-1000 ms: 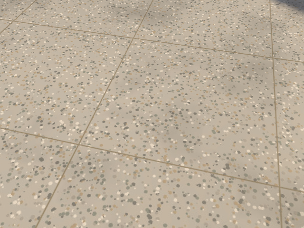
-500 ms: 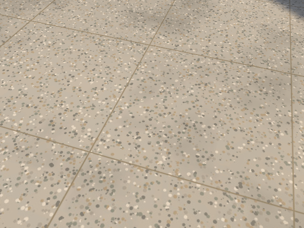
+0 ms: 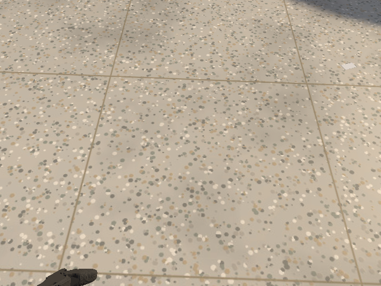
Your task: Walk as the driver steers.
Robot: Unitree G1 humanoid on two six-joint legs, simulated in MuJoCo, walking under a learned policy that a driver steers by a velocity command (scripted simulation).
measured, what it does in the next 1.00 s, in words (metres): walks ahead, turning right: right foot, then left foot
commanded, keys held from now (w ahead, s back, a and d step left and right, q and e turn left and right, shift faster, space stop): w+e+shift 0.52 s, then w+shift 0.44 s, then w+q+shift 0.04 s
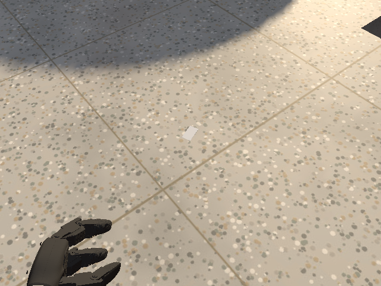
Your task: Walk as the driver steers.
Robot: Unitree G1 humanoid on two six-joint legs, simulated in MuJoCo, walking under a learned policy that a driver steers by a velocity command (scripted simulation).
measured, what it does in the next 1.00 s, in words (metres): walks ahead, turning left: left foot, then right foot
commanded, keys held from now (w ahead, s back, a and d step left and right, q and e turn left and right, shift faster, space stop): w+q+shift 1.00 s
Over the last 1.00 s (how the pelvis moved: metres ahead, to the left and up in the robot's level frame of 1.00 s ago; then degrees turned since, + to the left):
0.78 -0.25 -0.01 -40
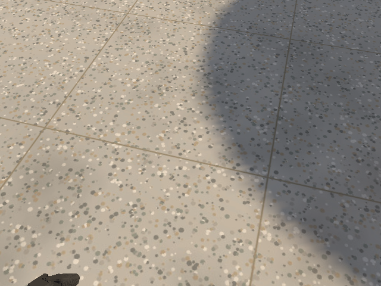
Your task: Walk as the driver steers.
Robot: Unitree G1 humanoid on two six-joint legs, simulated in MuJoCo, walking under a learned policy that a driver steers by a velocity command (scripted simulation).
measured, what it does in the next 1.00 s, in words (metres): walks ahead, turning left: left foot, then right foot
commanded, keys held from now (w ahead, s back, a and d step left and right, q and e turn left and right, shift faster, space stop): w+q+shift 0.32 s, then w+shift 0.04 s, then shift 0.64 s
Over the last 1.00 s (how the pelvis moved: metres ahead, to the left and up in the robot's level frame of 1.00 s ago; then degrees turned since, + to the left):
0.85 0.15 0.02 50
